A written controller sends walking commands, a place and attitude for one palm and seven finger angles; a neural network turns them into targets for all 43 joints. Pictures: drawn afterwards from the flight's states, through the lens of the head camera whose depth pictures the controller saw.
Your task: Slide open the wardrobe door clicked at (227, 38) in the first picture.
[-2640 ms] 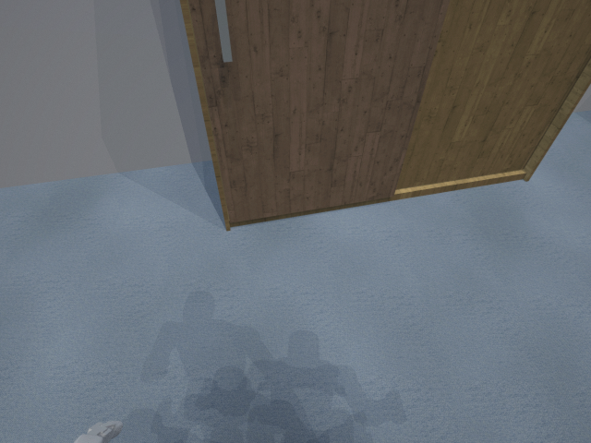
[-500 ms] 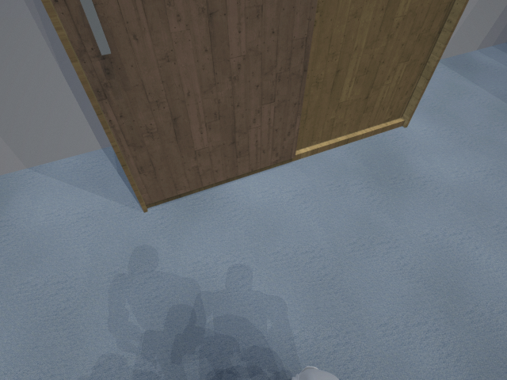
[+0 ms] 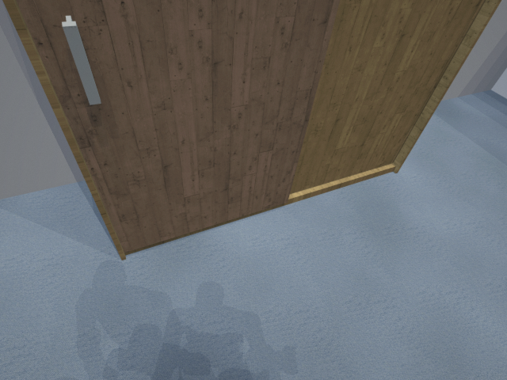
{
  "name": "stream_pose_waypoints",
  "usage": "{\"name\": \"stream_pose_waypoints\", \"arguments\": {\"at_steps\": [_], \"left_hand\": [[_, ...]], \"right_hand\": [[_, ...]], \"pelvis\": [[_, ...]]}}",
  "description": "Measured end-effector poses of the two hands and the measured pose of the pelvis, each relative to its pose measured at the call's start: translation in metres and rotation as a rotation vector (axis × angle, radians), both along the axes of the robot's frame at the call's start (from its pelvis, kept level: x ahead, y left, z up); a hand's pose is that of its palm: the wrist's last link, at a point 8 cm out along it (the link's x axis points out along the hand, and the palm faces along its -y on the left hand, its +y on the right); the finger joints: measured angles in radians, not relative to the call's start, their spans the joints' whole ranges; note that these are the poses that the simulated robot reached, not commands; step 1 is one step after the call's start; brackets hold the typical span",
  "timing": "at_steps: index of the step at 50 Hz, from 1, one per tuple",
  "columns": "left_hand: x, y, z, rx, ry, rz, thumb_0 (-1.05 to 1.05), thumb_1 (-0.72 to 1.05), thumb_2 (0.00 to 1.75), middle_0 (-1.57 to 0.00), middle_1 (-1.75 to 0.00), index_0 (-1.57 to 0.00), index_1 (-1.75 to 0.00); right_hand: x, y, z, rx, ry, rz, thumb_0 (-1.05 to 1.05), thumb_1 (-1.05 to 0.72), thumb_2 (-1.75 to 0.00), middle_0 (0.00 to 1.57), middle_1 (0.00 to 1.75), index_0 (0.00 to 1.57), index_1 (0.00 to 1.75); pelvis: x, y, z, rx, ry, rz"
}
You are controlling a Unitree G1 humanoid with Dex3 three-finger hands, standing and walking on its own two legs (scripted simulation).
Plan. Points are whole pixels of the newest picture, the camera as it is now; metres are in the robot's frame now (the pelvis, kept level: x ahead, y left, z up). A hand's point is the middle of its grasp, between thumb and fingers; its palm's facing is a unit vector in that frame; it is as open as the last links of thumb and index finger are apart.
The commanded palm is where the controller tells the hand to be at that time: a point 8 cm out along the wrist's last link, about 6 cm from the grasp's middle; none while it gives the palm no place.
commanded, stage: turn to face it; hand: left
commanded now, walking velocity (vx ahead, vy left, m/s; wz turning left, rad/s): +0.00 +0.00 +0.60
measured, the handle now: (82, 61) +0.71 +0.45 +0.13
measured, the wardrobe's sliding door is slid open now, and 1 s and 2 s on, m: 0.00 0.00 0.00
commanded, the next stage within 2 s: take the last steps up to it in 0.84 s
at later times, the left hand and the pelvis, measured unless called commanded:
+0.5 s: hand (178, 345) +0.21 +0.14 -0.14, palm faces +0.20 -0.96 -0.22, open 7.4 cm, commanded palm none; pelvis +0.12 -0.04 +0.01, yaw +12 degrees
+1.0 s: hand out of the picture +0.02 +0.21 -0.18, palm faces +0.45 -0.87 -0.22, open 7.4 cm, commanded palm none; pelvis +0.11 +0.02 +0.01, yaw +23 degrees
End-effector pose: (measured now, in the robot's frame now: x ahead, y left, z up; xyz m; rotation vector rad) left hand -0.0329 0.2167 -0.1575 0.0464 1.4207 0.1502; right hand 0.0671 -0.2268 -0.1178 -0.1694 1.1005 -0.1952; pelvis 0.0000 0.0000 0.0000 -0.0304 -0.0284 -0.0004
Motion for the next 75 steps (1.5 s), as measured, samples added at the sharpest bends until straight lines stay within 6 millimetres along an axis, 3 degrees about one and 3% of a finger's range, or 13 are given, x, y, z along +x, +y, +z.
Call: {"name": "stream_pose_waypoints", "arguments": {"at_steps": [6, 13, 17, 20, 27, 32, 37, 42, 47, 55, 61, 69, 75], "left_hand": [[0.077, 0.02, 0.02, 0.044, -0.053, -0.042, 0.0, 0.91, 0.9, -0.2, -0.29, -0.2, -0.3], [0.166, 0.009, 0.029, 0.085, -0.166, -0.041, 0.0, 0.91, 0.9, -0.19, -0.29, -0.19, -0.3], [0.209, -0.008, 0.032, 0.113, -0.239, -0.038, 0.0, 0.91, 0.9, -0.2, -0.29, -0.19, -0.3], [0.226, -0.02, 0.037, 0.132, -0.293, -0.018, 0.0, 0.91, 0.9, -0.2, -0.29, -0.2, -0.3], [0.214, -0.024, 0.052, 0.158, -0.337, 0.123, -0.01, 0.92, 0.9, -0.2, -0.3, -0.2, -0.3], [0.18, -0.011, 0.05, 0.183, -0.29, 0.191, -0.02, 0.93, 0.9, -0.2, -0.3, -0.2, -0.3], [0.128, 0.002, 0.034, 0.168, -0.18, 0.265, -0.01, 0.92, 0.9, -0.2, -0.3, -0.2, -0.3], [0.069, 0.016, 0.008, 0.126, -0.062, 0.347, 0.0, 0.91, 0.9, -0.2, -0.3, -0.2, -0.3], [0.033, 0.028, 0.005, 0.097, 0.037, 0.391, 0.0, 0.91, 0.9, -0.2, -0.29, -0.2, -0.3], [0.039, 0.04, 0.025, 0.098, -0.011, 0.396, 0.0, 0.91, 0.9, -0.2, -0.29, -0.2, -0.3], [0.07, 0.04, 0.03, 0.099, -0.07, 0.367, 0.0, 0.91, 0.9, -0.2, -0.29, -0.2, -0.3], [0.143, 0.028, 0.041, 0.115, -0.166, 0.311, 0.0, 0.91, 0.9, -0.2, -0.29, -0.2, -0.3], [0.182, 0.008, 0.039, 0.156, -0.229, 0.333, 0.0, 0.91, 0.9, -0.2, -0.29, -0.2, -0.3]], "right_hand": [[-0.028, 0.002, 0.004, -0.004, 0.187, -0.06, -0.02, -0.95, -0.89, 0.2, 0.3, 0.2, 0.3], [-0.058, 0.014, -0.008, 0.088, 0.442, -0.071, 0.0, -0.92, -0.89, 0.2, 0.3, 0.2, 0.3], [-0.048, 0.005, -0.025, 0.138, 0.505, -0.068, 0.0, -0.91, -0.89, 0.2, 0.3, 0.2, 0.3], [-0.019, -0.009, -0.036, 0.144, 0.494, -0.032, 0.01, -0.91, -0.89, 0.2, 0.3, 0.2, 0.3], [0.097, -0.044, -0.03, 0.068, 0.301, 0.12, 0.01, -0.91, -0.89, 0.2, 0.3, 0.2, 0.3], [0.174, -0.048, -0.014, 0.003, 0.156, 0.222, 0.0, -0.91, -0.89, 0.2, 0.3, 0.2, 0.3], [0.228, -0.026, 0.002, -0.042, 0.063, 0.33, 0.0, -0.91, -0.89, 0.19, 0.3, 0.19, 0.3], [0.256, 0.019, 0.008, -0.074, 0.001, 0.438, 0.0, -0.91, -0.89, 0.2, 0.3, 0.19, 0.3], [0.248, 0.056, 0.014, -0.068, 0.002, 0.493, 0.0, -0.91, -0.89, 0.2, 0.3, 0.2, 0.3], [0.209, 0.071, 0.015, -0.033, 0.06, 0.453, 0.0, -0.92, -0.89, 0.21, 0.3, 0.2, 0.3], [0.169, 0.047, 0.007, -0.029, 0.15, 0.391, 0.0, -0.92, -0.89, 0.2, 0.3, 0.2, 0.3], [0.112, 0.005, -0.012, -0.006, 0.37, 0.299, 0.0, -0.91, -0.89, 0.2, 0.3, 0.2, 0.3], [0.118, -0.017, -0.031, 0.019, 0.485, 0.302, 0.01, -0.91, -0.89, 0.2, 0.3, 0.2, 0.3]], "pelvis": [[0.04, 0.006, 0.015, 0.013, 0.018, -0.004], [0.078, -0.007, 0.013, 0.033, 0.027, 0.065], [0.101, -0.024, 0.002, 0.054, 0.027, 0.102], [0.11, -0.033, -0.002, 0.048, 0.016, 0.152], [0.121, -0.042, 0.008, 0.056, 0.002, 0.242], [0.124, -0.039, 0.01, 0.047, 0.002, 0.291], [0.121, -0.028, 0.007, 0.032, 0.007, 0.335], [0.115, -0.006, -0.004, 0.001, 0.014, 0.373], [0.109, 0.01, 0.001, 0.0, 0.007, 0.391], [0.109, 0.025, 0.017, -0.004, 0.012, 0.422], [0.12, 0.026, 0.019, 0.016, 0.01, 0.43], [0.147, 0.011, 0.016, 0.041, 0.012, 0.437], [0.182, -0.007, 0.004, 0.043, -0.002, 0.457]]}}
